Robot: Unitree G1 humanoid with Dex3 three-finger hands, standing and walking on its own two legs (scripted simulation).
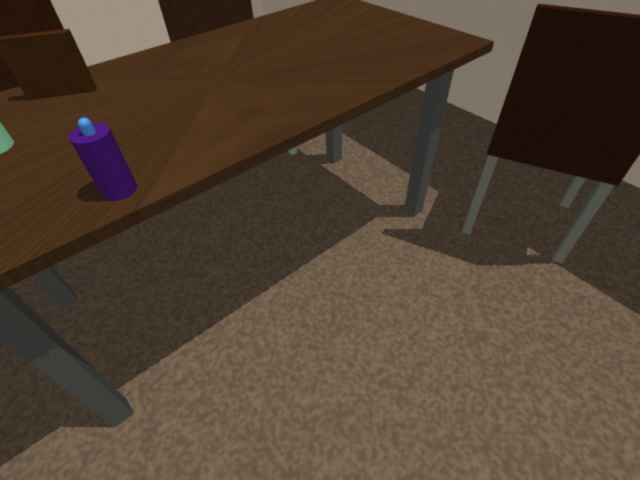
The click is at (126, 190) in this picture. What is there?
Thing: necked bottle
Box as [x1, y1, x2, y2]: [69, 117, 136, 200]
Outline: 80,118 78,120 79,127 69,135 69,138 104,198 108,200 118,200 127,197 136,189 136,183 109,127 103,123 92,123 84,117
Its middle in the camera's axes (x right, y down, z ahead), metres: -0.42 -0.15 +0.73
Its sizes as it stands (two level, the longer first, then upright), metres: 0.069 0.069 0.162
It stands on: a support 0.75 m high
